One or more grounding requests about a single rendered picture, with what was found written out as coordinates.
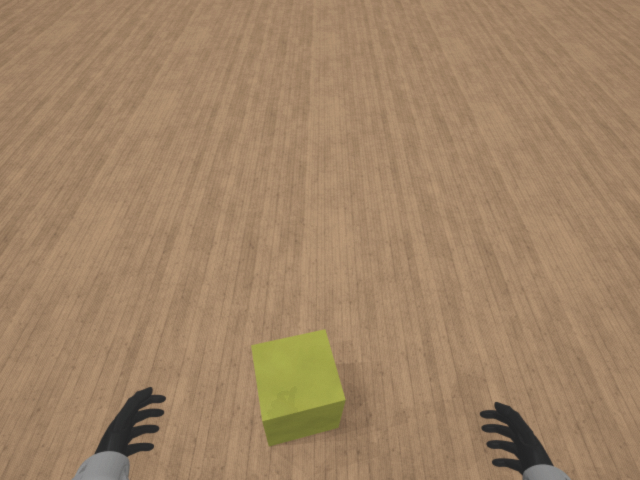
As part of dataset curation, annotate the robot right hand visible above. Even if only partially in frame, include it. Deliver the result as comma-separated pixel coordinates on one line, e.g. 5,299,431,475
480,402,554,475

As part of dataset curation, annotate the robot left hand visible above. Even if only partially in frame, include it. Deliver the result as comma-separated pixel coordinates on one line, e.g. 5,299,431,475
95,387,166,457

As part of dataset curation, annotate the left robot forearm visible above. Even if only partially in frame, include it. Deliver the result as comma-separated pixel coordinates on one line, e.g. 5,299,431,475
72,451,130,480

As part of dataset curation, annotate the carton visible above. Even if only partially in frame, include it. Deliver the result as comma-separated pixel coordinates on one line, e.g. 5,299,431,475
251,329,346,446

